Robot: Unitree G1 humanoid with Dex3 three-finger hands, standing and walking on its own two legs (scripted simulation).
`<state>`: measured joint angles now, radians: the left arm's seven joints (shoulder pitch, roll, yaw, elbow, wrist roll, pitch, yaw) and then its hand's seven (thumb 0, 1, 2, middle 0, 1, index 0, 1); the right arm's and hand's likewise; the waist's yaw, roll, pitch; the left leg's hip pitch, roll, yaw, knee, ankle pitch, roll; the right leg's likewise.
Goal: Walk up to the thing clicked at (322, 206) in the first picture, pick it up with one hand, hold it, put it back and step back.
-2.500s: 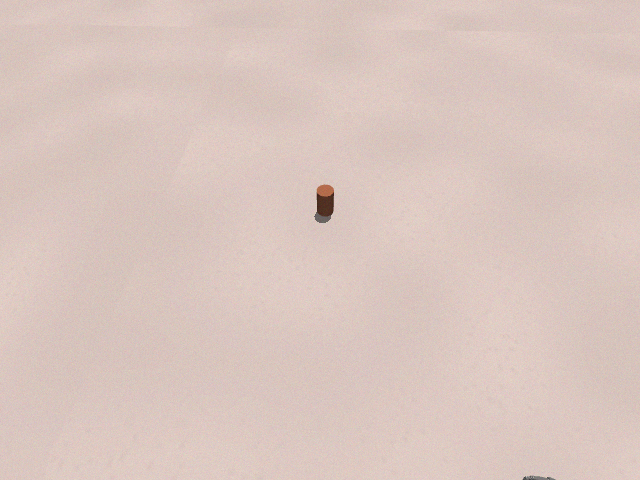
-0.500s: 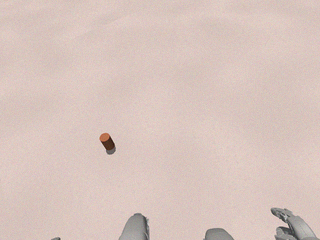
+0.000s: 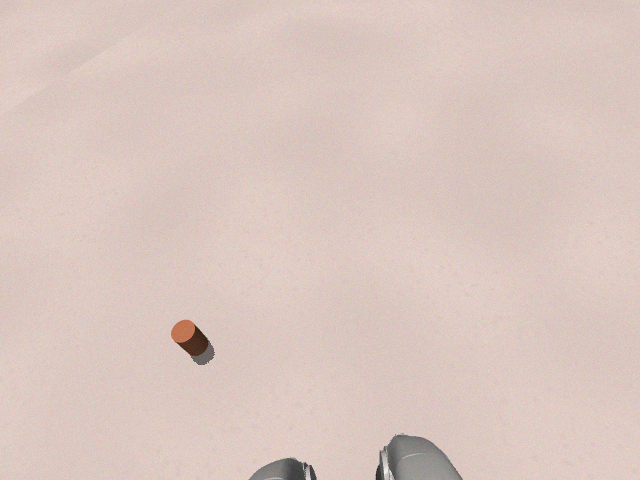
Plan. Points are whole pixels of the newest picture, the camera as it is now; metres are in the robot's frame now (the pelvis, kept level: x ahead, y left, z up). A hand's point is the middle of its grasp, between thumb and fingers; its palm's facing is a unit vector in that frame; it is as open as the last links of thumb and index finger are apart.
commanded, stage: walk up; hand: left
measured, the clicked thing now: (190, 338) +0.60 +0.45 -0.67
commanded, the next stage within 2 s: none
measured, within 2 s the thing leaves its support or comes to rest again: neither
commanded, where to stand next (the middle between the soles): +0.15 +0.48 m, yaw -36 degrees
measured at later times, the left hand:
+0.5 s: hand out of the picture +0.20 +0.57 -0.12, palm faces -0.21 -0.77 -0.61, open 7.4 cm
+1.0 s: hand out of the picture +0.24 +0.83 -0.14, palm faces -0.31 -0.68 -0.67, open 7.4 cm
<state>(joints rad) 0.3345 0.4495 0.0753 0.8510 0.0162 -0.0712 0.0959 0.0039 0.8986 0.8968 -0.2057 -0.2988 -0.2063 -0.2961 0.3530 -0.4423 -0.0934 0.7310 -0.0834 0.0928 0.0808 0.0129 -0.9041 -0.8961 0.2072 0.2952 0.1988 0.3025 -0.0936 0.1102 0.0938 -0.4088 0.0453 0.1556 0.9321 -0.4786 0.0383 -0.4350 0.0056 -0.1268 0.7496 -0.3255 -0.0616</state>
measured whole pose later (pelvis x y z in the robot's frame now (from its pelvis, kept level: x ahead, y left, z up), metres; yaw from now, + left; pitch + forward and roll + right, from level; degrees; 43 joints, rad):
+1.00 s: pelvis +0.05 +0.54 -0.04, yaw -25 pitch -3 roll +0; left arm 0.30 0.50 0.09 0.83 0.04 -0.02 0.12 0.01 0.89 0.90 -0.21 -0.30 -0.21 -0.30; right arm 0.20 -0.50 -0.13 0.69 -0.04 0.10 0.07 0.01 -0.91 -0.90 0.20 0.29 0.20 0.30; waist 0.02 0.09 0.14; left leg -0.47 0.09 0.01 1.11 -0.60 -0.04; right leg -0.69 -0.07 0.27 1.11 -0.47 -0.02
